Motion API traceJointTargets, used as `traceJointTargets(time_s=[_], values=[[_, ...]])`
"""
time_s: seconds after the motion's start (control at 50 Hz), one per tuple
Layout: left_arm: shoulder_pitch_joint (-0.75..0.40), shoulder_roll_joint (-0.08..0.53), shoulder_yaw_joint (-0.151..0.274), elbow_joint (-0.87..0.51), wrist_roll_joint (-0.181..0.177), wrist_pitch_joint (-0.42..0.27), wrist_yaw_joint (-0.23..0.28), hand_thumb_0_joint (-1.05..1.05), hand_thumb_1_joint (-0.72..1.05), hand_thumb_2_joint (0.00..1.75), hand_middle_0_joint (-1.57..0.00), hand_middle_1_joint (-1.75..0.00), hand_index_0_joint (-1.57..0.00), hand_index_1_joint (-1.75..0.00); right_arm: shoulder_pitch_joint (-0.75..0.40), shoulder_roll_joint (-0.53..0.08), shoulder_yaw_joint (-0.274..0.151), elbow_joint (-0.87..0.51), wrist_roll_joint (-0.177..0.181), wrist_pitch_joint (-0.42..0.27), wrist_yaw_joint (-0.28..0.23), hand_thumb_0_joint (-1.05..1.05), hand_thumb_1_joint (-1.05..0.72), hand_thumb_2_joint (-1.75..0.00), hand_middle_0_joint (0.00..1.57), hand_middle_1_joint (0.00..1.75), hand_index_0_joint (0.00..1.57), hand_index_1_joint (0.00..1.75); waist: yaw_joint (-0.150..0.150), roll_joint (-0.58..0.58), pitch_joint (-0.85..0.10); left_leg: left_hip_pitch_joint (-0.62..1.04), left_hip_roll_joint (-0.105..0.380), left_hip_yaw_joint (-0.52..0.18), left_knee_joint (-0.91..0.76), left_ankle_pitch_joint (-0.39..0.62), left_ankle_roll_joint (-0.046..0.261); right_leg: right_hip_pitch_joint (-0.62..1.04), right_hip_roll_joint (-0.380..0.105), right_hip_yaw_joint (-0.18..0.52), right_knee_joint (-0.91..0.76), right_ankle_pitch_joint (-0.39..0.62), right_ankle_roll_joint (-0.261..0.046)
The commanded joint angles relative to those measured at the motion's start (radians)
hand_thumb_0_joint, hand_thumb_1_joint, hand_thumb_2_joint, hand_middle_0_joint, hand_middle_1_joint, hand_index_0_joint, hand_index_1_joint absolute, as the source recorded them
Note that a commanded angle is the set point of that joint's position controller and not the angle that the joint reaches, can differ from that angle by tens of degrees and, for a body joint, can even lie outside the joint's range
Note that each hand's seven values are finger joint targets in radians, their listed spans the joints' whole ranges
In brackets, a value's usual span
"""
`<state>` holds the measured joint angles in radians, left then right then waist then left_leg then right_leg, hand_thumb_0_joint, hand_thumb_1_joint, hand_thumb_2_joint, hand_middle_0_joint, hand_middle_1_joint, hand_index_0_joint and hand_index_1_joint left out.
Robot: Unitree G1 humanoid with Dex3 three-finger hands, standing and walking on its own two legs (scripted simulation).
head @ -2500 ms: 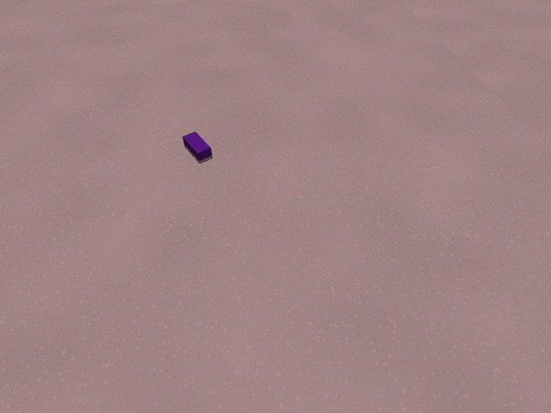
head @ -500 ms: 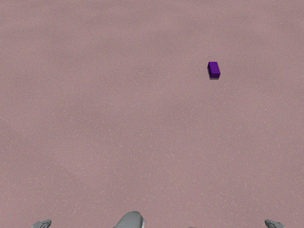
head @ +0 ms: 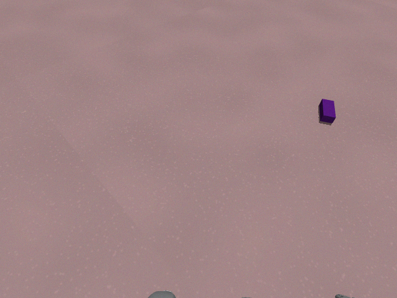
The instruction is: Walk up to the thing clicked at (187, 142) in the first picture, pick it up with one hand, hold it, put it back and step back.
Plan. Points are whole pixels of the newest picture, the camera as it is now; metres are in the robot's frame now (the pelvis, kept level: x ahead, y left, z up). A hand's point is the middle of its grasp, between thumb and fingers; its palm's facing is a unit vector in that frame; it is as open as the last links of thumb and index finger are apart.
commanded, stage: walk up
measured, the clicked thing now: (327, 110) +1.46 -0.89 -0.72
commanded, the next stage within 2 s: stand in 0.76 s
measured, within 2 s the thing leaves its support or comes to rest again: neither
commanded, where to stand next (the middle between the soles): +0.07 -0.01 m, yaw +3 degrees
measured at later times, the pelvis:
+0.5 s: pelvis -0.01 -0.01 +0.02, yaw +6 degrees
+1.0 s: pelvis +0.00 -0.02 +0.03, yaw +5 degrees
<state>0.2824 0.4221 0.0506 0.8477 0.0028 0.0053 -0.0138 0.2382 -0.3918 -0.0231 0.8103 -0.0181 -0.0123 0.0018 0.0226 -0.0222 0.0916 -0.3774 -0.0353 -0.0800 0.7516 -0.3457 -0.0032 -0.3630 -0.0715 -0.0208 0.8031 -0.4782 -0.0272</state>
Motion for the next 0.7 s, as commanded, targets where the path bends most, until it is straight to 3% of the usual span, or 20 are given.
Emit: traceJointTargets(time_s=[0.0, 0.02, 0.04, 0.06, 0.08, 0.1, 0.12, 0.14, 0.16, 0.18, 0.2, 0.22, 0.26, 0.28, 0.3, 0.32, 0.4, 0.5, 0.6, 0.68], values=[[0.066, 0.229, 0.069, -0.027, 0.029, -0.050, 0.028, 0.00, 0.90, 0.90, -0.20, -0.30, -0.20, -0.30, -0.068, -0.179, -0.050, -0.084, 0.027, -0.010, -0.019, 0.00, -0.90, -0.90, 0.20, 0.30, 0.20, 0.30, 0.039, 0.024, -0.091, -0.128, 0.082, -0.144, -0.025, 0.198, 0.090, 0.218, -0.069, 0.137, -0.343, 0.195, -0.050], [0.030, 0.311, 0.083, -0.040, 0.028, -0.051, 0.026, 0.00, 0.90, 0.90, -0.20, -0.30, -0.20, -0.30, -0.074, -0.175, -0.057, -0.079, 0.031, -0.004, -0.025, 0.00, -0.90, -0.90, 0.20, 0.30, 0.20, 0.30, 0.032, -0.134, -0.087, -0.109, -0.046, -0.042, 0.113, -0.037, 0.051, 0.109, -0.260, 0.388, -0.457, 0.097, -0.160], [-0.068, 0.338, 0.086, -0.062, 0.030, -0.050, 0.023, 0.00, 0.90, 0.90, -0.20, -0.30, -0.20, -0.30, -0.039, -0.215, -0.078, -0.049, 0.022, 0.000, -0.032, 0.00, -0.90, -0.90, 0.20, 0.30, 0.20, 0.30, -0.005, -0.170, -0.040, -0.067, -0.007, 0.006, 0.224, -0.228, 0.025, 0.019, -0.377, 0.473, -0.471, 0.117, -0.254], [-0.099, 0.303, 0.079, -0.070, 0.026, -0.051, 0.021, 0.00, 0.90, 0.90, -0.20, -0.30, -0.20, -0.30, -0.017, -0.233, -0.082, -0.026, 0.021, -0.002, -0.027, 0.00, -0.90, -0.90, 0.20, 0.30, 0.20, 0.30, -0.024, -0.117, -0.016, -0.052, 0.016, -0.003, 0.209, -0.224, 0.026, 0.003, -0.369, 0.423, -0.447, 0.193, -0.260], [-0.112, 0.265, 0.067, -0.065, 0.021, -0.052, 0.022, 0.00, 0.90, 0.90, -0.20, -0.30, -0.20, -0.30, -0.012, -0.228, -0.080, -0.011, 0.026, -0.009, -0.022, 0.00, -0.90, -0.90, 0.20, 0.30, 0.20, 0.30, -0.027, -0.070, -0.007, -0.036, 0.017, 0.015, 0.154, -0.194, 0.031, 0.020, -0.300, 0.308, -0.396, 0.266, -0.222], [-0.121, 0.249, 0.053, -0.054, 0.023, -0.051, 0.023, 0.00, 0.90, 0.90, -0.20, -0.30, -0.20, -0.30, 0.003, -0.202, -0.077, 0.005, 0.025, -0.018, -0.018, 0.00, -0.90, -0.90, 0.20, 0.30, 0.20, 0.30, -0.043, -0.094, -0.021, 0.020, 0.020, 0.036, 0.026, -0.116, 0.041, 0.019, -0.242, 0.216, -0.333, 0.361, -0.172], [-0.135, 0.239, 0.047, -0.044, 0.020, -0.047, 0.020, 0.00, 0.90, 0.90, -0.20, -0.30, -0.20, -0.30, 0.048, -0.181, -0.074, 0.028, 0.025, -0.026, -0.015, 0.00, -0.90, -0.90, 0.20, 0.30, 0.20, 0.30, -0.061, -0.128, -0.062, 0.118, 0.012, 0.039, -0.108, 0.017, 0.049, 0.007, -0.192, 0.140, -0.260, 0.432, -0.122], [-0.116, 0.211, 0.040, -0.034, 0.012, -0.043, 0.018, 0.00, 0.90, 0.90, -0.20, -0.30, -0.20, -0.30, 0.045, -0.184, -0.075, 0.036, 0.017, -0.034, -0.013, 0.00, -0.90, -0.90, 0.20, 0.30, 0.20, 0.30, -0.045, -0.102, -0.090, 0.170, 0.033, -0.024, -0.177, 0.163, 0.063, 0.008, -0.140, 0.086, -0.191, 0.450, -0.078], [-0.091, 0.179, 0.028, -0.035, 0.006, -0.040, 0.017, 0.00, 0.90, 0.90, -0.20, -0.30, -0.20, -0.30, 0.018, -0.219, -0.081, 0.028, 0.005, -0.040, -0.015, 0.00, -0.90, -0.90, 0.20, 0.30, 0.20, 0.30, -0.026, -0.008, -0.123, 0.205, 0.128, -0.193, -0.229, 0.263, 0.104, -0.020, -0.080, 0.034, -0.079, 0.408, -0.032], [-0.075, 0.134, 0.020, -0.034, -0.001, -0.033, 0.015, 0.00, 0.90, 0.90, -0.20, -0.30, -0.20, -0.30, -0.027, -0.247, -0.077, 0.011, 0.002, -0.050, -0.019, 0.00, -0.90, -0.90, 0.20, 0.30, 0.20, 0.30, 0.001, 0.057, -0.136, 0.198, 0.252, -0.387, -0.288, 0.294, 0.165, -0.055, -0.003, 0.004, -0.036, 0.198, 0.012], [-0.076, 0.165, 0.029, -0.013, -0.008, -0.024, 0.021, 0.00, 0.90, 0.90, -0.20, -0.30, -0.20, -0.30, -0.047, -0.289, -0.082, 0.019, 0.014, -0.048, -0.019, 0.00, -0.90, -0.90, 0.20, 0.30, 0.20, 0.30, -0.001, 0.097, -0.127, 0.108, 0.284, -0.393, -0.272, 0.337, 0.240, 0.032, 0.013, 0.021, -0.043, -0.033, 0.009], [-0.076, 0.163, 0.026, -0.003, -0.006, -0.028, 0.023, 0.00, 0.90, 0.90, -0.20, -0.30, -0.20, -0.30, -0.083, -0.273, -0.077, 0.028, 0.010, -0.044, -0.017, 0.00, -0.90, -0.90, 0.20, 0.30, 0.20, 0.30, 0.009, 0.105, -0.122, 0.086, 0.258, -0.356, -0.263, 0.350, 0.226, 0.067, 0.009, 0.027, -0.088, -0.021, -0.002], [-0.075, 0.165, 0.022, 0.028, -0.003, -0.042, 0.023, 0.00, 0.90, 0.90, -0.20, -0.30, -0.20, -0.30, -0.154, -0.226, -0.054, 0.030, 0.018, -0.034, -0.021, 0.00, -0.90, -0.90, 0.20, 0.30, 0.20, 0.30, 0.023, 0.091, -0.135, 0.042, 0.160, -0.191, -0.201, 0.370, 0.129, 0.178, -0.025, 0.043, -0.231, 0.269, -0.016], [-0.078, 0.190, 0.023, 0.039, -0.002, -0.047, 0.023, 0.00, 0.90, 0.90, -0.20, -0.30, -0.20, -0.30, -0.152, -0.205, -0.045, 0.040, 0.025, -0.031, -0.019, 0.00, -0.90, -0.90, 0.20, 0.30, 0.20, 0.30, 0.020, 0.077, -0.130, 0.028, 0.109, -0.126, -0.167, 0.324, 0.081, 0.191, -0.068, 0.083, -0.284, 0.349, -0.038], [-0.103, 0.215, 0.025, 0.039, 0.002, -0.051, 0.022, 0.00, 0.90, 0.90, -0.20, -0.30, -0.20, -0.30, -0.130, -0.192, -0.040, 0.056, 0.028, -0.027, -0.018, 0.00, -0.90, -0.90, 0.20, 0.30, 0.20, 0.30, 0.001, 0.046, -0.134, 0.055, 0.071, -0.092, -0.155, 0.270, 0.059, 0.178, -0.111, 0.122, -0.306, 0.368, -0.066], [-0.149, 0.222, 0.024, 0.039, 0.001, -0.049, 0.020, 0.00, 0.90, 0.90, -0.20, -0.30, -0.20, -0.30, -0.098, -0.187, -0.037, 0.082, 0.025, -0.024, -0.018, 0.00, -0.90, -0.90, 0.20, 0.30, 0.20, 0.30, -0.020, 0.022, -0.143, 0.095, 0.064, -0.086, -0.164, 0.246, 0.052, 0.162, -0.132, 0.138, -0.298, 0.370, -0.077], [-0.193, 0.184, 0.005, 0.079, -0.002, -0.041, 0.019, 0.00, 0.90, 0.90, -0.20, -0.30, -0.20, -0.30, -0.153, -0.199, -0.030, 0.118, 0.023, -0.025, -0.010, 0.00, -0.90, -0.90, 0.20, 0.30, 0.20, 0.30, -0.008, 0.018, -0.115, 0.100, 0.107, -0.141, -0.255, 0.234, 0.076, 0.164, -0.066, 0.054, -0.333, 0.270, -0.026], [-0.225, 0.182, 0.002, 0.122, -0.001, -0.042, 0.014, 0.00, 0.90, 0.90, -0.20, -0.30, -0.20, -0.30, -0.185, -0.195, -0.017, 0.165, 0.021, -0.022, -0.005, 0.00, -0.90, -0.90, 0.20, 0.30, 0.20, 0.30, -0.007, 0.024, -0.094, 0.095, 0.096, -0.132, -0.326, 0.145, 0.056, 0.191, -0.082, 0.065, -0.420, 0.183, -0.022], [-0.244, 0.171, 0.004, 0.164, -0.004, -0.042, 0.010, 0.00, 0.90, 0.90, -0.20, -0.30, -0.20, -0.30, -0.197, -0.193, -0.011, 0.203, 0.018, -0.027, -0.003, 0.00, -0.90, -0.90, 0.20, 0.30, 0.20, 0.30, -0.003, 0.038, -0.127, 0.125, 0.115, -0.137, -0.373, 0.218, 0.049, 0.248, -0.072, 0.036, -0.438, 0.228, -0.009], [-0.254, 0.164, 0.005, 0.192, -0.004, -0.041, 0.009, 0.00, 0.90, 0.90, -0.20, -0.30, -0.20, -0.30, -0.208, -0.188, -0.010, 0.226, 0.018, -0.024, -0.004, 0.00, -0.90, -0.90, 0.20, 0.30, 0.20, 0.30, -0.003, 0.047, -0.107, 0.112, 0.118, -0.140, -0.408, 0.216, 0.041, 0.273, -0.069, 0.025, -0.470, 0.221, 0.000]])
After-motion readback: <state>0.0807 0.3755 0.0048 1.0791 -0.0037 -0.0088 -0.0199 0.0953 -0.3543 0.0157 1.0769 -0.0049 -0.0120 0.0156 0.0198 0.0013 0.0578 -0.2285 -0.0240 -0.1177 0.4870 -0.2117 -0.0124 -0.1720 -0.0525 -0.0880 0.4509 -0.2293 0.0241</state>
